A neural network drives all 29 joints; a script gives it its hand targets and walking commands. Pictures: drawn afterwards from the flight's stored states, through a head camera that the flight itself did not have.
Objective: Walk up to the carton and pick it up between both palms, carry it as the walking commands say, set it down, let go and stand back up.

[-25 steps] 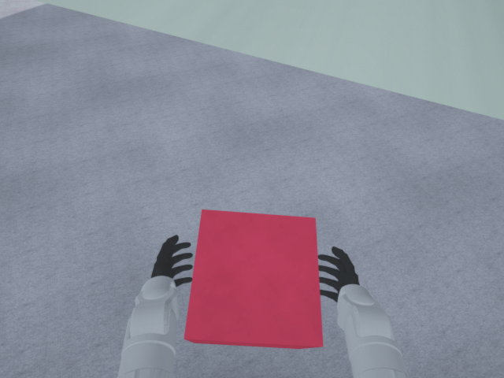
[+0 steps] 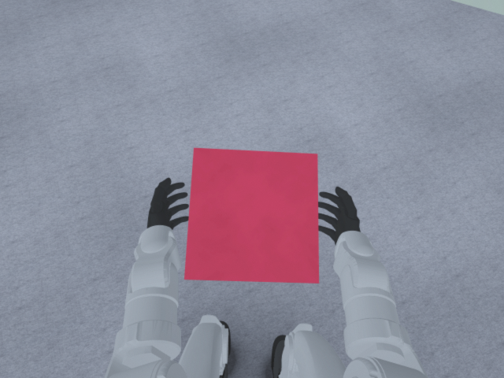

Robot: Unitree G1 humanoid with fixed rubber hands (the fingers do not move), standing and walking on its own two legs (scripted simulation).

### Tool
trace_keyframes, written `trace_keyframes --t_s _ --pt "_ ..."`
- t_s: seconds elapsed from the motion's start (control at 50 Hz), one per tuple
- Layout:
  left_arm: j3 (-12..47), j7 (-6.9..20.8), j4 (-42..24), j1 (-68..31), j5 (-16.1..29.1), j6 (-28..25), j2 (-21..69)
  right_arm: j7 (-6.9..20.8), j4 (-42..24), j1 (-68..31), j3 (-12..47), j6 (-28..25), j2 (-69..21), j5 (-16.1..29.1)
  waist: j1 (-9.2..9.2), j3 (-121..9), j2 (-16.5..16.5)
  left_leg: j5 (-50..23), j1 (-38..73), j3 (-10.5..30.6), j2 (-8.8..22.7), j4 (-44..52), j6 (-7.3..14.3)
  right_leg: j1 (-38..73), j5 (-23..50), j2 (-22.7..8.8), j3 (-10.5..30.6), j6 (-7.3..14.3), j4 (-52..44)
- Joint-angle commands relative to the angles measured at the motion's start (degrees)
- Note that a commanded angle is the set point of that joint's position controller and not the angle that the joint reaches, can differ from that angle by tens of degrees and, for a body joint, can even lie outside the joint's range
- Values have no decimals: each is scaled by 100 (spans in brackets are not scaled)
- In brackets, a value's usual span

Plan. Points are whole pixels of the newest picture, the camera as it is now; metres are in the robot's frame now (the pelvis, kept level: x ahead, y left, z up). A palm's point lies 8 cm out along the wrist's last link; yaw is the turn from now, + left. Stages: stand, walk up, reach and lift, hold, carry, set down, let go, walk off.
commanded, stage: set down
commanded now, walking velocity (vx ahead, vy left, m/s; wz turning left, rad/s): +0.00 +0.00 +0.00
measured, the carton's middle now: (251, 218) +0.41 +0.00 -0.15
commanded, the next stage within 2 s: none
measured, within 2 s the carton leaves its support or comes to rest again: neither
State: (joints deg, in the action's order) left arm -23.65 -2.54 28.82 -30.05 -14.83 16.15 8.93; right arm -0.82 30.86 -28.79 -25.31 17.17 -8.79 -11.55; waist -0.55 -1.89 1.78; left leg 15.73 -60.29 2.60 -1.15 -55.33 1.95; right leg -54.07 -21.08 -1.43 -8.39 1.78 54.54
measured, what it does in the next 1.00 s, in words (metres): lowers itself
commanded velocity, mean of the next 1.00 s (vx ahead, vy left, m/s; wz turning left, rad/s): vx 0.00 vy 0.00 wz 0.00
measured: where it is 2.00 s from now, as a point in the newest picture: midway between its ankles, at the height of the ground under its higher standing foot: (249, 376)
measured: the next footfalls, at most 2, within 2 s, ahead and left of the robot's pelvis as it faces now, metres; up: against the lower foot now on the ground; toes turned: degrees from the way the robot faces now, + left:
none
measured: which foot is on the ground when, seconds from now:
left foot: down 0.00-1.00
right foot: down 0.00-1.00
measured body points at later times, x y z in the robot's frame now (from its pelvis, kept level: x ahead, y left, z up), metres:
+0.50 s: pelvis -0.01 +0.00 -0.07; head +0.20 +0.01 +0.33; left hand +0.40 +0.14 -0.15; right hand +0.39 -0.17 -0.15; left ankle +0.09 +0.09 -0.67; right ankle +0.05 -0.11 -0.67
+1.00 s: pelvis -0.02 +0.00 -0.15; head +0.23 +0.00 +0.23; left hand +0.44 +0.12 -0.24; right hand +0.41 -0.19 -0.24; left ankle +0.09 +0.09 -0.67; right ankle +0.05 -0.11 -0.67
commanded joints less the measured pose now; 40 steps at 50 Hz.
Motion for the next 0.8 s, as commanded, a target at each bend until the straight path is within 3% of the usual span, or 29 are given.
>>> trace_keyframes --t_s 0.0,0.02,0.04,0.06,0.08,0.12,0.16,0.18,0.2,0.22,0.24,0.26,0.28,0.3,0.32,0.4,0.44,0.46,0.48,0.5,0.52,0.56,0.58,0.6,0.68,0.7,0.72,0.74,0.78 --pt "3476 1465 489 -3486 650 69 5286 1543 -277 -4380 3261 -293 -4312 477 -365 -4381 448 -689 2404 309 -444 -52 -101 186 667 841 1302 100 1" --pt "3361 1438 699 -3361 615 107 5331 1574 -325 -4490 3239 -289 -4288 467 -384 -4419 390 -784 2491 378 -458 -118 -107 -33 712 878 1251 87 106" --pt "3440 1396 678 -3379 631 115 5304 1615 -324 -4549 3290 -283 -4279 588 -294 -4544 582 -769 2578 392 -473 -149 -127 -254 619 873 1265 81 186" --pt "3502 1412 639 -3449 671 119 5433 1605 -352 -4548 3320 -287 -4246 539 -382 -4817 445 -856 2442 362 -479 -261 -140 -113 735 891 1226 103 235" --pt "3372 1424 561 -3493 650 78 5268 1580 -141 -4372 3319 -236 -4374 525 -294 -4641 406 -933 2280 311 -489 -334 -116 -185 807 879 1304 84 249" --pt "3202 1446 806 -3455 563 150 5216 1565 8 -4383 3135 -195 -4230 421 -327 -4415 364 -736 1844 293 -511 -398 -128 -409 612 868 1294 70 275" --pt "3234 1402 773 -3608 528 108 5144 1628 -45 -4639 3137 -231 -4291 520 -210 -4410 564 -673 1793 321 -484 -464 -127 -819 537 890 1302 60 524" --pt "3203 1397 850 -3587 565 123 5149 1623 -92 -4606 3161 -221 -4222 534 -305 -4501 491 -766 1780 302 -484 -511 -140 -871 630 910 1225 45 556" --pt "3098 1362 978 -3560 458 124 5113 1641 -80 -4732 3114 -242 -4207 514 -226 -4418 521 -725 1717 325 -500 -564 -137 -1138 582 926 1255 30 665" --pt "3254 1367 808 -3509 554 80 5250 1640 -200 -4648 3203 -281 -4180 557 -341 -4891 463 -977 1786 303 -515 -699 -169 -1032 778 940 1195 40 699" --pt "3262 1355 836 -3510 512 85 5218 1661 -106 -4631 3178 -286 -4170 571 -267 -4886 576 -1077 1771 286 -516 -751 -174 -1232 831 924 1225 26 782" --pt "3211 1349 845 -3548 522 66 5172 1656 -97 -4570 3173 -280 -4191 539 -345 -5059 397 -1102 1660 306 -518 -822 -177 -1242 866 958 1169 13 815" --pt "3361 1335 580 -3813 617 17 5201 1654 -190 -4767 3227 -330 -4241 632 -320 -5355 588 -1018 1670 289 -524 -968 -183 -1301 820 955 1225 29 963" --pt "3370 1347 604 -3877 622 -17 5166 1618 -36 -4669 3145 -319 -4227 546 -450 -5178 461 -993 1294 248 -532 -1035 -213 -1401 855 980 1163 -8 1010" --pt "3432 1343 619 -3677 604 -34 5211 1600 -299 -4769 3308 -365 -4319 650 -242 -5571 452 -1191 1297 158 -577 -1153 -177 -1198 1046 990 1196 -18 1055" --pt "3493 1283 604 -3994 738 -44 5080 1533 -369 -5010 3419 -398 -4287 817 -250 -5730 353 -975 989 180 -576 -1428 -171 -1654 837 1011 1165 -74 1371" --pt "3512 1271 643 -4087 695 -32 4987 1534 -311 -5261 3482 -377 -4402 937 -57 -5732 394 -658 702 114 -605 -1542 -146 -1811 601 1001 1191 -101 1493" --pt "3561 1269 572 -4127 753 -38 5046 1502 -247 -5157 3483 -355 -4345 924 -185 -5810 318 -648 636 120 -603 -1580 -162 -1841 605 1023 1119 -114 1547" --pt "3632 1234 477 -4246 786 -50 5043 1503 -187 -5180 3467 -380 -4339 972 -132 -5835 513 -675 614 62 -619 -1702 -175 -1902 605 1043 1196 -65 1588" --pt "3594 1250 640 -4286 794 4 5051 1459 -120 -5077 3368 -353 -4213 876 -285 -5702 460 -623 500 56 -633 -1752 -195 -2051 544 1042 1112 -92 1635" --pt "3520 1258 558 -4368 818 -19 5066 1452 -98 -5156 3460 -319 -4275 853 -242 -5700 326 -522 377 29 -637 -1795 -198 -2024 473 1055 1111 -122 1676" --pt "3569 1226 608 -4326 712 3 4913 1476 -197 -5305 3468 -347 -4298 987 -29 -5891 519 -620 284 -21 -635 -1937 -182 -2181 549 1040 1139 -110 1811" --pt "3635 1209 584 -4415 790 5 5052 1453 -225 -5395 3520 -347 -4264 1033 -64 -5963 500 -619 327 -25 -643 -1978 -190 -2206 541 1070 1126 -101 1898" --pt "3463 1225 626 -4531 797 -22 4842 1441 -90 -5426 3468 -316 -4332 1010 -88 -5861 279 -569 81 -14 -615 -2076 -164 -2237 517 1065 1090 -165 1933" --pt "3511 1174 622 -4642 813 1 4949 1424 94 -5353 3393 -300 -4242 951 -160 -5920 401 -512 98 17 -661 -2198 -211 -2748 371 1130 995 -141 2221" --pt "3355 1180 686 -4769 772 12 4840 1439 186 -5451 3341 -263 -4260 958 -90 -5846 349 -355 -91 -79 -643 -2304 -209 -2737 241 1115 1003 -163 2202" --pt "3382 1162 805 -4661 748 37 4872 1437 113 -5490 3289 -302 -4183 933 -131 -5747 476 -411 -59 -23 -644 -2345 -203 -2964 230 1121 1000 -139 2264" --pt "3457 1170 678 -4611 797 -2 4843 1426 -74 -5588 3523 -302 -4303 1054 2 -6111 240 -647 -208 -75 -675 -2445 -196 -2738 497 1151 969 -190 2347" --pt "3348 1151 849 -4622 802 11 4815 1400 -8 -5611 3529 -308 -4237 1073 22 -6163 240 -727 -297 -65 -655 -2541 -206 -2787 595 1139 965 -210 2480"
